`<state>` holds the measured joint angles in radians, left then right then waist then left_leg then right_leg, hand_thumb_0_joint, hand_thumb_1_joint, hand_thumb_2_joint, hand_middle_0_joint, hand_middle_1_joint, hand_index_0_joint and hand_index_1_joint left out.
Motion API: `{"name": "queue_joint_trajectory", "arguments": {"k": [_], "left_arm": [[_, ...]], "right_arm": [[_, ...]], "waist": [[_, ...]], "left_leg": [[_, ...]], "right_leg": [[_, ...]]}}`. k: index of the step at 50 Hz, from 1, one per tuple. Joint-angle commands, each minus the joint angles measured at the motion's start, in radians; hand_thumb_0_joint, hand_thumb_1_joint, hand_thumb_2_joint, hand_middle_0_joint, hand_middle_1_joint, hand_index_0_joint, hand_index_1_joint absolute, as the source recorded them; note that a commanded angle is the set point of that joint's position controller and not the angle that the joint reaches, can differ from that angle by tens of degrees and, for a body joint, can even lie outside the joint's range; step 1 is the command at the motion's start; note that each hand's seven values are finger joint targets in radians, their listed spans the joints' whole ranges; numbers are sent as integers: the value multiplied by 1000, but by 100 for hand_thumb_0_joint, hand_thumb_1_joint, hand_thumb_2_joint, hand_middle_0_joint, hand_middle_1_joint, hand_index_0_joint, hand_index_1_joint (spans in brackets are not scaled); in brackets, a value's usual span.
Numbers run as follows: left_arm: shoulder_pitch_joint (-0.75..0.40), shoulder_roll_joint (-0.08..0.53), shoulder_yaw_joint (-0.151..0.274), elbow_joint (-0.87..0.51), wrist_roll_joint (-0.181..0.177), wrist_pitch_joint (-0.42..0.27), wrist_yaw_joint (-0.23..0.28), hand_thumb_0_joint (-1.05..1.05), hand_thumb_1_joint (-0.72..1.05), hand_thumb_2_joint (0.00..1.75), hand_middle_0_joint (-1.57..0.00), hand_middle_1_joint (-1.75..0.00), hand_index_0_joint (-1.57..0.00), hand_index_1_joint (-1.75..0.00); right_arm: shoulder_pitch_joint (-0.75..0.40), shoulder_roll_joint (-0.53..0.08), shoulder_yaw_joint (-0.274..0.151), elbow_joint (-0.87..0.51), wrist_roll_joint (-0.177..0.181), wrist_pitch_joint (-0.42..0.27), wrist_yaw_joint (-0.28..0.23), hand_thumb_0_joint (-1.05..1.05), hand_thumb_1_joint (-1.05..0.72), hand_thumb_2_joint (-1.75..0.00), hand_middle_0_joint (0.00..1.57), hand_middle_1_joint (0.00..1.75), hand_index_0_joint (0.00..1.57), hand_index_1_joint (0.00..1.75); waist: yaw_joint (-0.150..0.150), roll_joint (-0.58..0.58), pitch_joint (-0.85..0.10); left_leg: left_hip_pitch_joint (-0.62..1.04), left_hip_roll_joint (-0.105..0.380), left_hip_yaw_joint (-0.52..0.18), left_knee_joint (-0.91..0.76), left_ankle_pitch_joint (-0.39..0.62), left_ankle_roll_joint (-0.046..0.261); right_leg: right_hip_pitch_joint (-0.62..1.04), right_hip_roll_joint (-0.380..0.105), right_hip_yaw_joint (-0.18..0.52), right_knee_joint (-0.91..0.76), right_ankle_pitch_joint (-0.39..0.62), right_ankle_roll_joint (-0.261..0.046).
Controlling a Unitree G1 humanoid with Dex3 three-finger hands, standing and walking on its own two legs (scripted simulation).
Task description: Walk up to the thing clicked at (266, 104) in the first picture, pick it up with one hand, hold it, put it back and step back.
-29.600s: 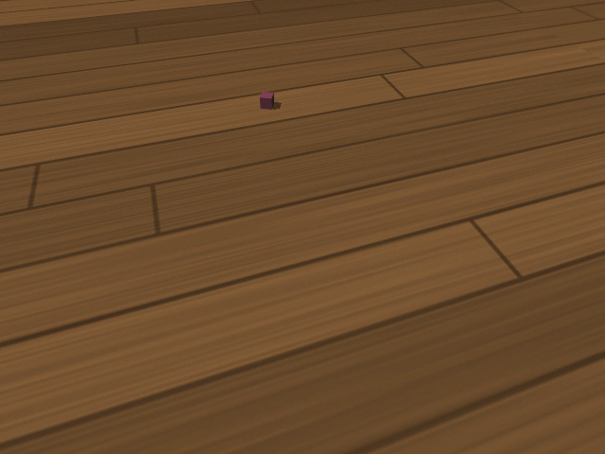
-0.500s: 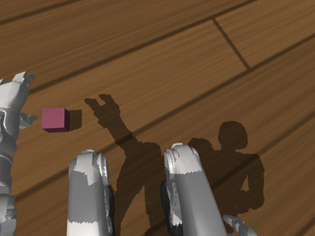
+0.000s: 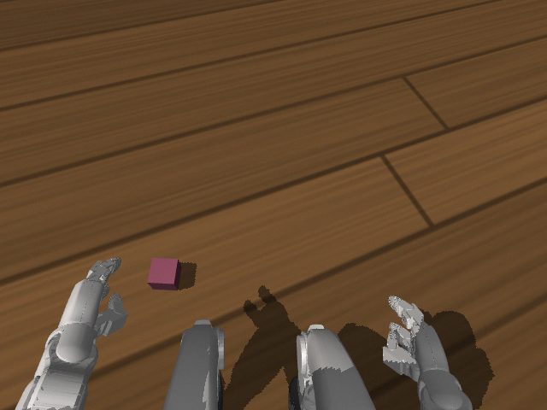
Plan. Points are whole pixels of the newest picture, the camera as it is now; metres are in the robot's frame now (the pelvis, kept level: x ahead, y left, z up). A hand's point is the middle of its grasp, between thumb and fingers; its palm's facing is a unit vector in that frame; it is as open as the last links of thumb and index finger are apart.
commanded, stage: home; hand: left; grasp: from above
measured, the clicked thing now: (165, 274) +0.47 +0.27 -0.55
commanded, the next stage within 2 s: none
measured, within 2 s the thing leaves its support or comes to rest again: neither
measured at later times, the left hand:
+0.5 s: hand (93, 334) +0.22 +0.19 +0.08, palm faces +0.09 -0.97 -0.22, open 7.4 cm
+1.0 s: hand (96, 342) +0.21 +0.18 +0.08, palm faces +0.10 -0.97 -0.21, open 8.1 cm
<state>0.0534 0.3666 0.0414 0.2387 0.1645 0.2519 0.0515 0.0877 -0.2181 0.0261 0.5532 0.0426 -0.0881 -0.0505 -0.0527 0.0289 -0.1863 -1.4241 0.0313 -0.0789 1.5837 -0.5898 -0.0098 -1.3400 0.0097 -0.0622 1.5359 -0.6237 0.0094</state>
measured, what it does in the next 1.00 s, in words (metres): rises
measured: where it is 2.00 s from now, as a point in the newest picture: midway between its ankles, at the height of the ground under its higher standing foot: outside the picture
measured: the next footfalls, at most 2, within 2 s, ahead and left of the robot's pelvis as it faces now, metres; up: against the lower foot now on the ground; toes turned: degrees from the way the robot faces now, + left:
none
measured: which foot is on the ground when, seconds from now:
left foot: down 0.00-1.00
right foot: down 0.00-1.00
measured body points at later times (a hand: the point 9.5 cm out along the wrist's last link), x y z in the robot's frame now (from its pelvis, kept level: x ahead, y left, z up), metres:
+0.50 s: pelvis +0.06 +0.00 +0.13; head +0.08 +0.01 +0.58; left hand +0.21 +0.24 +0.10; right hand +0.22 -0.24 +0.06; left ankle +0.07 +0.12 -0.55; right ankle +0.05 -0.13 -0.55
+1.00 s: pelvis +0.06 +0.00 +0.13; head +0.07 +0.00 +0.58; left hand +0.20 +0.23 +0.10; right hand +0.23 -0.24 +0.06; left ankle +0.07 +0.12 -0.55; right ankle +0.05 -0.13 -0.55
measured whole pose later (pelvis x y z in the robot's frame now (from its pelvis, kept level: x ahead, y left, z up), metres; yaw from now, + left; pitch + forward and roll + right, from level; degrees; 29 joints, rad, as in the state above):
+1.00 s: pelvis +0.06 +0.00 +0.13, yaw +3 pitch +10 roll -2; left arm 0.50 0.22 0.03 -0.12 -0.05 0.45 0.02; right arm 0.29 -0.22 0.04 0.54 0.00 -0.23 -0.18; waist -0.04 0.05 -0.16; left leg -0.70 0.03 -0.06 1.01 -0.48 -0.01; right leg -0.62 0.00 -0.06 0.95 -0.50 0.01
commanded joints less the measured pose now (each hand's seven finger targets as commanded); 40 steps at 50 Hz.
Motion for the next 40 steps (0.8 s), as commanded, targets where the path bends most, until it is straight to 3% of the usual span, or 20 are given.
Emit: {"name": "queue_joint_trajectory", "arguments": {"k": [1, 8, 14, 20, 28, 30, 40], "left_arm": [[-14, 117, 78, -257, -89, 9, 34, 0, 90, 90, -20, -30, -20, -30], [181, 27, 86, -369, -191, 96, 38, 0, 90, 90, -20, -30, -20, -30], [338, -22, 77, -491, -233, 143, 29, 0, 90, 90, -20, -30, -20, -30], [450, -53, 48, -546, -224, 163, 8, 0, 90, 90, -20, -30, -20, -30], [422, -53, 41, -537, -214, 166, -23, 0, 89, 90, -20, -30, -20, -30], [418, -44, 51, -551, -213, 159, -26, 0, 89, 89, -20, -30, -20, -30], [415, -39, 51, -559, -203, 149, -25, 0, 74, 81, -18, -27, -18, -27]], "right_arm": [[63, -150, -52, -117, 5, -60, -42, 0, -90, -90, 20, 30, 20, 30], [114, -117, -22, -141, 1, -95, -104, 0, -90, -90, 20, 30, 20, 30], [150, -102, -16, -176, -8, -123, -139, 0, -90, -90, 20, 30, 20, 30], [159, -103, -27, -193, -21, -149, -150, 0, -90, -90, 20, 30, 20, 30], [146, -122, -36, -195, -31, -185, -148, 0, -90, -90, 20, 30, 20, 30], [143, -121, -38, -193, -33, -189, -146, 0, -90, -90, 20, 30, 20, 30], [129, -124, -37, -180, -39, -204, -141, 0, -90, -90, 20, 30, 20, 30]], "waist": [[-27, 87, -334], [-21, 69, -250], [-9, 56, -170], [0, 24, -93], [-8, -1, -7], [6, 8, -17], [12, 44, -41]], "left_leg": [[484, -9, -11, -376, 107, 27], [640, -17, 8, -525, 251, 24], [758, -22, 26, -635, 346, 24], [812, -22, 25, -703, 375, 23], [826, -24, 30, -743, 296, 26], [828, -27, 35, -738, 307, 24], [859, -25, 31, -747, 311, 19]], "right_leg": [[295, 21, 26, -359, 168, -29], [521, 21, 22, -532, 285, -26], [663, 23, 5, -657, 377, -18], [711, 28, -12, -716, 389, -17], [701, 23, -16, -753, 313, -9], [709, 19, -12, -754, 323, -8], [723, 21, -11, -739, 327, -12]]}}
